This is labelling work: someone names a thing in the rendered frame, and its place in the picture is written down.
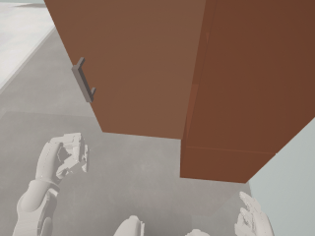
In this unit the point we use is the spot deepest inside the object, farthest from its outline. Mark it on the robot right hand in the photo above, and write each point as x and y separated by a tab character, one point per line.
258	223

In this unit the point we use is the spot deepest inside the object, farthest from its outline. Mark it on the handle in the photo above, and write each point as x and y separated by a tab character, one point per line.
82	82

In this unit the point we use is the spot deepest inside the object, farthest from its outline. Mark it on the robot left thigh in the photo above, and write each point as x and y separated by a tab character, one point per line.
131	227

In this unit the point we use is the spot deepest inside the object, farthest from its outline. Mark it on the cupboard door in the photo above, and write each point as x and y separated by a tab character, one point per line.
140	57

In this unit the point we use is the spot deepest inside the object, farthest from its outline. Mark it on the robot left hand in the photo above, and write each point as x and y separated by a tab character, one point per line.
50	165

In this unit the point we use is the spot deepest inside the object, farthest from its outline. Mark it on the robot left shin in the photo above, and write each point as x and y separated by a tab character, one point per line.
133	217

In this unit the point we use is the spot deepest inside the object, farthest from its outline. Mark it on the left robot forearm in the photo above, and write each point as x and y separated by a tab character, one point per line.
35	209

